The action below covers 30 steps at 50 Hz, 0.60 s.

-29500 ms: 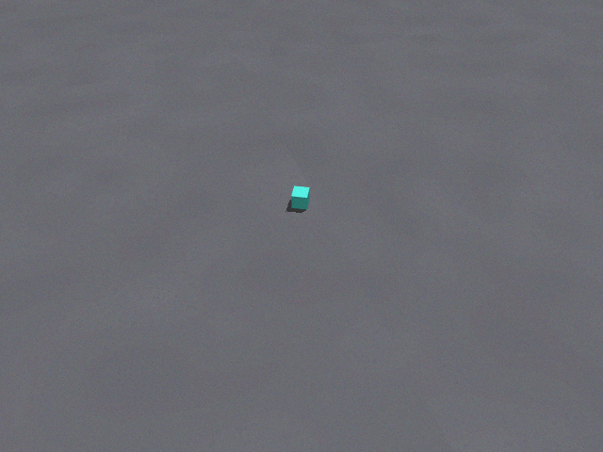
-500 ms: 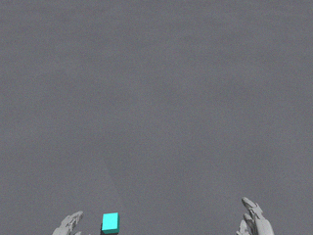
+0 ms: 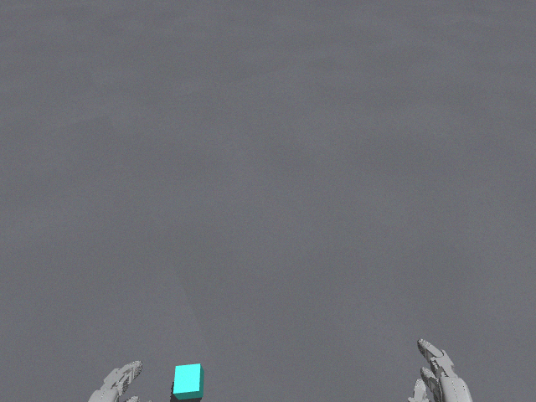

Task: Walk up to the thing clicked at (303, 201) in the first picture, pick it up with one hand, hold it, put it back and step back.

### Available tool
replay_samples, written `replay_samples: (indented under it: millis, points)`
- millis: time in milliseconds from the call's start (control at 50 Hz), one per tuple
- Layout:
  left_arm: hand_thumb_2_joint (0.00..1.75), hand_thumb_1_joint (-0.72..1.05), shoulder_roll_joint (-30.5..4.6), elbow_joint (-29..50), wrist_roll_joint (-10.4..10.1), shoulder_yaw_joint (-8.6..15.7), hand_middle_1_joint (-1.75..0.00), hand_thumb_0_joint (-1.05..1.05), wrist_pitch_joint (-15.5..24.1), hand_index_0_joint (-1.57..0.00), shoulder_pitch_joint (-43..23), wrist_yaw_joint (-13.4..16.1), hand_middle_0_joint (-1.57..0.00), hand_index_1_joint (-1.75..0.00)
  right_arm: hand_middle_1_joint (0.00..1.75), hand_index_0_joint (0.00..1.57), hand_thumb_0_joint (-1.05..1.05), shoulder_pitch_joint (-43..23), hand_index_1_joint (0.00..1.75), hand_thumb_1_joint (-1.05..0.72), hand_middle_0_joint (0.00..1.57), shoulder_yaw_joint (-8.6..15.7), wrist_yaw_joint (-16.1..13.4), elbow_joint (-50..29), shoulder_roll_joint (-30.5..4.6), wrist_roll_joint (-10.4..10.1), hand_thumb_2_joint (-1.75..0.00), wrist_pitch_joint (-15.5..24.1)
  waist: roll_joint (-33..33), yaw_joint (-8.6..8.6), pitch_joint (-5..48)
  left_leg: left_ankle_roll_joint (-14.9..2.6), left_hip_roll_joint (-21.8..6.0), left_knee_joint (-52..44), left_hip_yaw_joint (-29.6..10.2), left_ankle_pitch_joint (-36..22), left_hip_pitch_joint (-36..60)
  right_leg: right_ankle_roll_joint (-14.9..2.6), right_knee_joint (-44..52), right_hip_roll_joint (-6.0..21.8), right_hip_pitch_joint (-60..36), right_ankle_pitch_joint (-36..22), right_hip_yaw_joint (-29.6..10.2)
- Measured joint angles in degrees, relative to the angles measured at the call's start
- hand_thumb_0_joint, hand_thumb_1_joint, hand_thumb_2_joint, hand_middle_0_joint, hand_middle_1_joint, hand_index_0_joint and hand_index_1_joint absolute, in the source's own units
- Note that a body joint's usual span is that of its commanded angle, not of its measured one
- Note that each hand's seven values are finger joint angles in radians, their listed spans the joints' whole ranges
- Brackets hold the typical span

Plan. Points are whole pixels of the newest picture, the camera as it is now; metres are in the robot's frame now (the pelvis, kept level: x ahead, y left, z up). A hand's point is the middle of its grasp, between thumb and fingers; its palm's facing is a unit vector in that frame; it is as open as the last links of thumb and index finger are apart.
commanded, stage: home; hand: left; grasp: from above
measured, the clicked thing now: (189, 381) +0.37 +0.26 -0.67
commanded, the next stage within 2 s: stand in 0.32 s
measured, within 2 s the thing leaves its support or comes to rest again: neither
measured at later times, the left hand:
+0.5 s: hand out of the picture +0.16 +0.19 -0.07, palm faces +0.01 -0.96 -0.29, open 7.7 cm
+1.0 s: hand out of the picture +0.05 +0.24 -0.11, palm faces +0.04 -0.95 -0.30, open 7.4 cm
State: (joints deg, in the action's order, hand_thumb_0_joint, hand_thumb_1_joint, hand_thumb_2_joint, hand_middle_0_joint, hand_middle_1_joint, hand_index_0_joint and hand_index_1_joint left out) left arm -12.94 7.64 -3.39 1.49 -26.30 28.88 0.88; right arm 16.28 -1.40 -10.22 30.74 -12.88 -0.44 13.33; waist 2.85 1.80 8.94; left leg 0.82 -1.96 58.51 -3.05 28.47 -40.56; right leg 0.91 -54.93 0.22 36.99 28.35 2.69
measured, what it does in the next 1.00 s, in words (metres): rises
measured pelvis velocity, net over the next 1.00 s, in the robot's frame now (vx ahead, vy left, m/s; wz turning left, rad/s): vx -0.01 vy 0.01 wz -0.01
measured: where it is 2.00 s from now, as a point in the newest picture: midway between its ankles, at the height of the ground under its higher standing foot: outside the picture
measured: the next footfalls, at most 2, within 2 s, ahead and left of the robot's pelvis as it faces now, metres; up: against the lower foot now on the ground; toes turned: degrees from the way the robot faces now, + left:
none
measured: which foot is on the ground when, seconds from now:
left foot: down 0.00-1.00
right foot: down 0.00-1.00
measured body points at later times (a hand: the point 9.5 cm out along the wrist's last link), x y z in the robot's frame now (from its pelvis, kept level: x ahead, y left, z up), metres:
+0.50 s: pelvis -0.01 +0.00 +0.01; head +0.03 +0.00 +0.46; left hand +0.16 +0.24 -0.05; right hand +0.15 -0.25 -0.08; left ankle +0.01 +0.12 -0.68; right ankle -0.01 -0.13 -0.68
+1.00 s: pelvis -0.01 +0.01 +0.06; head +0.00 +0.01 +0.51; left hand +0.04 +0.29 -0.08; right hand +0.07 -0.26 -0.08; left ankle +0.01 +0.12 -0.68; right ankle -0.01 -0.13 -0.68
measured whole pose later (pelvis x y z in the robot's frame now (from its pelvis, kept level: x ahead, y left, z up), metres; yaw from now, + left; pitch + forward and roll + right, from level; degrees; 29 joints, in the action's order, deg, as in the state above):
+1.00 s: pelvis -0.01 +0.01 +0.06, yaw +0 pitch -3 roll +0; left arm -15.3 -57.5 1.5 2.1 -1.3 12.4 1.6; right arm 10.3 2.2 -1.1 58.8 -15.7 2.2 0.8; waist 0.2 -1.4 -3.2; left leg -0.6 0.3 30.4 -0.1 15.5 -11.9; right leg 2.1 -29.2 2.5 10.0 16.1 0.5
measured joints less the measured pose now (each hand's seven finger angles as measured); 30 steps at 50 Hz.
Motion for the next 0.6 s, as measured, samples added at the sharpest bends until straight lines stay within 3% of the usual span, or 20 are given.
replay_samples:
  millis: [420, 500, 600]
  points:
    - [0.85, 0.81, -0.2, 0.3, -0.1, -0.1, -0.29, 0.01, -0.3, -0.19, 0.2, 0.1, -0.2, -0.29, 0.3, 0.21, 0.01, 0.0, 0.3, -0.9, 0.2, 0.1, 0.3, -0.3, 0.0, -0.1, -0.9, -0.5, 0.0, 0.07, 0.1, -0.09, 0.0, 0.2, 0.1, 0.2, 0.0, 0.08, 0.0, 0.0, -0.1, 0.1, -0.1]
    - [0.87, 0.84, -1.8, -18.8, 4.8, -1.7, -0.29, 0.01, 13.1, -0.2, -10.0, 0.8, -0.2, -0.29, 0.3, 0.2, 0.01, -4.8, 0.3, -0.9, 0.2, 0.6, 4.6, 8.2, -1.4, 5.2, -0.9, -5.6, -2.3, -2.81, -6.5, -0.62, 1.0, -4.0, 1.8, -1.8, 7.1, -0.09, 1.8, 1.1, -5.7, -0.9, -1.7]
    - [0.88, 0.87, -3.3, -35.8, 5.9, -0.4, -0.3, 0.01, 19.7, -0.2, -15.8, 0.7, -0.21, -0.3, 0.3, 0.21, 0.01, -6.9, 0.3, -0.9, 0.2, 1.8, 8.9, 14.4, -2.8, 4.2, -0.9, -9.8, -3.7, -3.6, -10.3, -0.87, 1.9, -9.9, 3.0, -4.8, 13.2, 0.27, 5.9, 2.0, -10.6, -3.1, -2.7]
